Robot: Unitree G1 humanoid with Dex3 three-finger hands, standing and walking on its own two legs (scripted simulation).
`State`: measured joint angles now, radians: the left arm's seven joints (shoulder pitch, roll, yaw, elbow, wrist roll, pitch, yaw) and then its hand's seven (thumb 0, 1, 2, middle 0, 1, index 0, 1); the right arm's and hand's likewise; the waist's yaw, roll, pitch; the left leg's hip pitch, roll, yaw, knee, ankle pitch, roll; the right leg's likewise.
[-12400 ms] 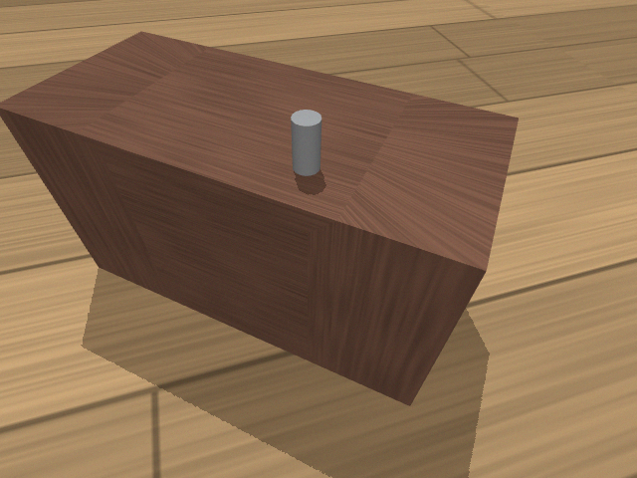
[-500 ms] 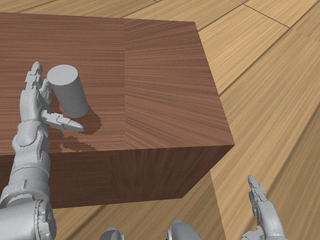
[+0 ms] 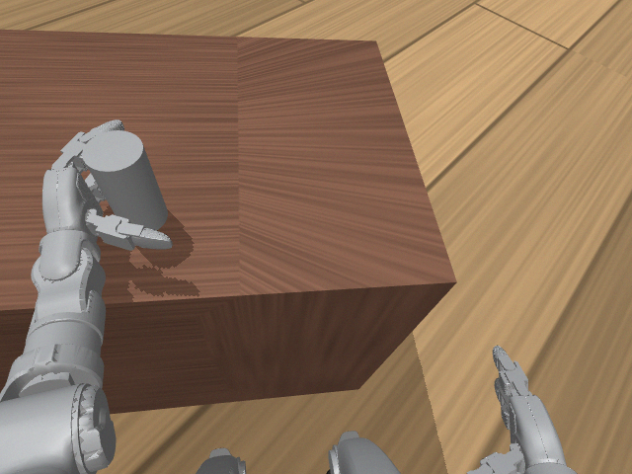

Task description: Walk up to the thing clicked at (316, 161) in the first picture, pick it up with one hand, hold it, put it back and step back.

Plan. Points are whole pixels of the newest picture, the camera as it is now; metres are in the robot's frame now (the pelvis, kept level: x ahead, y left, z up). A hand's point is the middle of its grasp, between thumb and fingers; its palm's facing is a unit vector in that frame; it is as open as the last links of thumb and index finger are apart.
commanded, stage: close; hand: left
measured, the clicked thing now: (130, 186) +0.48 +0.19 +0.06
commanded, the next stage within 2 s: settle in 0.38 s
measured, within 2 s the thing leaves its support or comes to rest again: leaves its support in 0.66 s
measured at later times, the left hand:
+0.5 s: hand (126, 194) +0.47 +0.19 +0.06, palm faces +0.10 -1.00 +0.02, open 9.2 cm
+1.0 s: hand (115, 167) +0.47 +0.19 +0.11, palm faces +0.10 -0.99 -0.01, open 9.4 cm
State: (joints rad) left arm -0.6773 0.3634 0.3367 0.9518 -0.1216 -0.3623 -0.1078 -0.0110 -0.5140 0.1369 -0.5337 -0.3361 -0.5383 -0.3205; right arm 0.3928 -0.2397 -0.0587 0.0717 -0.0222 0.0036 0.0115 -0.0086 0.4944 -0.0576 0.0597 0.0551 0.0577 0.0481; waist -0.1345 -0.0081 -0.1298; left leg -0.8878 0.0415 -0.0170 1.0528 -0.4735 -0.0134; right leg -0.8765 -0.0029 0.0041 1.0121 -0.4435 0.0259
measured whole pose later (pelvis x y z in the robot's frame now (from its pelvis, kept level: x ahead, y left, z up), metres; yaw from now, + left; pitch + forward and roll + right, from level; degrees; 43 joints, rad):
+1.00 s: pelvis +0.01 +0.00 +0.01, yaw +0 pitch +16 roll -1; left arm -0.69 0.36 0.31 0.91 -0.12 -0.26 -0.10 0.00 -0.38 1.10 -0.78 -1.13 -0.80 -1.13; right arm 0.38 -0.23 -0.05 0.14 0.00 0.05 0.00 -0.01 0.52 -0.06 0.06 0.05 0.06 0.05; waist -0.11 0.00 -0.13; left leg -0.79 0.04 -0.01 0.97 -0.46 -0.01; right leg -0.78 -0.01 0.01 0.93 -0.42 0.03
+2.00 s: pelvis +0.02 +0.00 +0.04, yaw +0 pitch +7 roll -1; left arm -0.52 0.29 0.24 0.50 -0.17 0.01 -0.06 0.00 -0.40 1.13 -0.78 -1.14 -0.80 -1.13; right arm 0.33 -0.23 -0.09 0.37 0.05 -0.02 -0.06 -0.01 0.53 -0.06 0.06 0.05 0.05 0.05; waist -0.04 0.04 -0.13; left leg -0.51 0.03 0.01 0.79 -0.40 -0.01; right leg -0.51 -0.01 0.02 0.76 -0.37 0.03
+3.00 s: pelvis +0.01 +0.00 +0.06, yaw +2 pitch -1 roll +0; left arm -0.36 0.25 0.26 -0.03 -0.22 0.49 -0.05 0.00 -0.40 1.13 -0.78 -1.14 -0.80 -1.14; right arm 0.27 -0.22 -0.09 0.61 0.05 -0.21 -0.07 -0.01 0.53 -0.05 0.05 0.05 0.05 0.05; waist 0.01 0.06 -0.07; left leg -0.27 0.01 -0.01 0.59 -0.29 -0.01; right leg -0.27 -0.03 0.00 0.58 -0.29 0.03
